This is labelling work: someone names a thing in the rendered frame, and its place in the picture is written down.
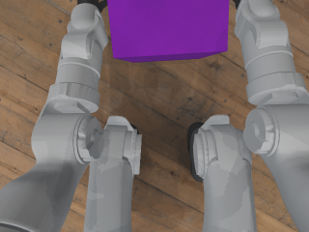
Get left robot forearm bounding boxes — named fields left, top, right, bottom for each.
left=31, top=3, right=108, bottom=151

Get carton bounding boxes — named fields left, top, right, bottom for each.
left=107, top=0, right=230, bottom=63

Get robot left hand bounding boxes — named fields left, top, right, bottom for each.
left=77, top=0, right=108, bottom=12

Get robot shin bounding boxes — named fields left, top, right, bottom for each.
left=89, top=115, right=134, bottom=166
left=198, top=114, right=252, bottom=177

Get right robot shin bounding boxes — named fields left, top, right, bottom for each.
left=198, top=114, right=252, bottom=177

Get right robot forearm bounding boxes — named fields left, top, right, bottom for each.
left=234, top=0, right=309, bottom=106

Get left robot shin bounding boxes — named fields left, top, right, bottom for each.
left=89, top=115, right=134, bottom=166

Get right robot upper arm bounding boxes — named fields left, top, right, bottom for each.
left=242, top=103, right=309, bottom=232

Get left robot upper arm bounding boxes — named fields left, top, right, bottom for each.
left=0, top=113, right=104, bottom=232

